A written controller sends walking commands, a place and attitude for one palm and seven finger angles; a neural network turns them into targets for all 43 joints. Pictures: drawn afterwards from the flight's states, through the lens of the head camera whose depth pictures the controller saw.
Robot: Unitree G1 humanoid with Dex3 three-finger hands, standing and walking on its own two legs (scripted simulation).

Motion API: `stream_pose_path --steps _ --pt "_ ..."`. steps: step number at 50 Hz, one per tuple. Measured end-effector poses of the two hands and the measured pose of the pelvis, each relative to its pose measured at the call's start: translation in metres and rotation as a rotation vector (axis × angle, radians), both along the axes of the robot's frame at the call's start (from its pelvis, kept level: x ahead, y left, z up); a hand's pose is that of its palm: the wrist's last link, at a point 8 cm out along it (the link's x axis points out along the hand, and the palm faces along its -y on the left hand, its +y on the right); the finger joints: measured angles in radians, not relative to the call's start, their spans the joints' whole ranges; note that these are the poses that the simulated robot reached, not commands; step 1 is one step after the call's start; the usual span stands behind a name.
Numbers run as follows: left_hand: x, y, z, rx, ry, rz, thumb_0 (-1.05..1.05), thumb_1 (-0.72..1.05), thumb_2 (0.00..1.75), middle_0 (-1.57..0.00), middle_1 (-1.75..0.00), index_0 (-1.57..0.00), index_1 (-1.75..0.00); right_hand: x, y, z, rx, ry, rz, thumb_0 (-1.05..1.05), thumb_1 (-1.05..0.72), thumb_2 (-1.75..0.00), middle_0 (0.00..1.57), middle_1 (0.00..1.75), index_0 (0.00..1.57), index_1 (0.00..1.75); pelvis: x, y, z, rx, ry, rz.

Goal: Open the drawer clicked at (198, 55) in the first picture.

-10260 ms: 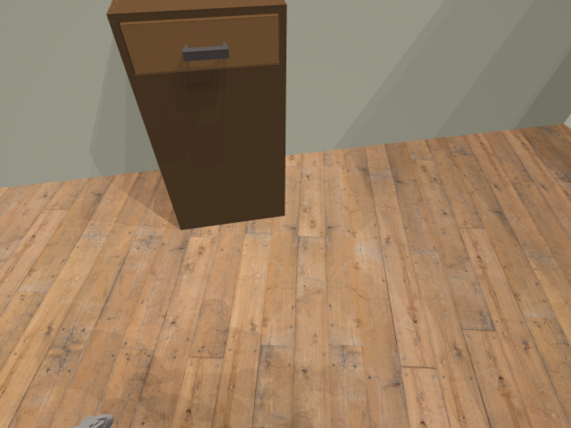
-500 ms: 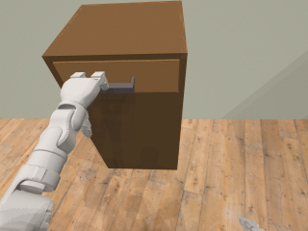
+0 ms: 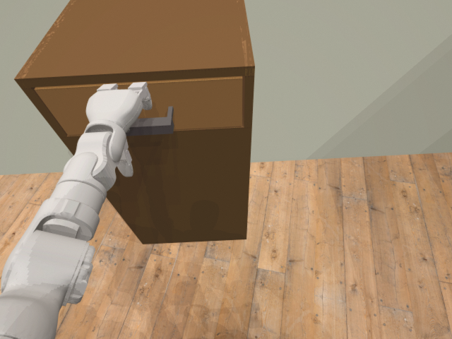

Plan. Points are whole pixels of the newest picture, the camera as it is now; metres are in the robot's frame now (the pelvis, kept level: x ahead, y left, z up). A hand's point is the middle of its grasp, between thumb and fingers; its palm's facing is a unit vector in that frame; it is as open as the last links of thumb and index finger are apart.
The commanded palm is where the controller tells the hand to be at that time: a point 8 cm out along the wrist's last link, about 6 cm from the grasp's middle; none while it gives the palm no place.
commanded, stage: move the hooked fingers above the handle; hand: left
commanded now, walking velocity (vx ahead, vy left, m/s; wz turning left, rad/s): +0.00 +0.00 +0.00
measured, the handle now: (144, 119) +0.56 +0.19 +0.05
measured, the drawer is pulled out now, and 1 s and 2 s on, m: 0.00 0.00 0.00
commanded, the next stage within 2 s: lower the fingers behind the handle in 0.88 s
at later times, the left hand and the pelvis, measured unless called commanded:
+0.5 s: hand (133, 122) +0.50 +0.19 +0.10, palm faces -0.04 -0.02 -1.00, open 13.8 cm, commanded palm +0.48 +0.20 +0.16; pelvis +0.00 +0.00 +0.00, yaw -1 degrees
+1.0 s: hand (130, 123) +0.49 +0.19 +0.10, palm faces -0.04 -0.01 -1.00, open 13.8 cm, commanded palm +0.48 +0.20 +0.16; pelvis +0.00 +0.00 +0.00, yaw +0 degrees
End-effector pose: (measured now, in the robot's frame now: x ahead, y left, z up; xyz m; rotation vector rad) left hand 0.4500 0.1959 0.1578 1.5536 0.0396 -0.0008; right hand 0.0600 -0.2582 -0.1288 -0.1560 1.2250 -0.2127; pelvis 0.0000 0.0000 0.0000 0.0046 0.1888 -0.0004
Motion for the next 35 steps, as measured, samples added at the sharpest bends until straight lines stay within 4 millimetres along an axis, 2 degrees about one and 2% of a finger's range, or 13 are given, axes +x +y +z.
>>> stream_pose_path --steps 13,20,27,35 --pt "0.028 -0.011 -0.005 0.003 -0.005 0.004 0.00 -0.48 0.30 -0.32 -1.20 -0.32 -1.20 -0.043 -0.009 0.000 -0.033 0.078 -0.067 0.01 -0.91 -0.89 0.20 0.30 0.20 0.30 -0.001 -0.001 -0.003 -0.004 0.046 -0.007" --pt "0.033 -0.011 -0.005 -0.009 0.000 0.017 0.00 -0.48 0.30 -0.32 -1.20 -0.32 -1.20 -0.057 -0.010 0.001 -0.036 0.106 -0.091 0.01 -0.91 -0.89 0.20 0.30 0.20 0.30 0.000 0.000 -0.003 -0.004 0.055 -0.019" --pt "0.028 -0.001 -0.009 0.004 0.011 0.021 0.00 -0.48 0.30 -0.32 -1.20 -0.32 -1.20 -0.054 -0.009 0.002 -0.037 0.095 -0.090 0.01 -0.91 -0.89 0.20 0.30 0.20 0.30 0.000 0.000 -0.003 -0.006 0.051 -0.019" --pt "0.018 -0.003 -0.002 -0.006 -0.026 -0.004 0.00 -0.48 0.30 -0.32 -1.20 -0.32 -1.20 -0.033 -0.007 0.001 -0.028 0.060 -0.051 0.01 -0.91 -0.89 0.20 0.30 0.20 0.30 0.001 0.002 -0.002 -0.008 0.037 -0.005"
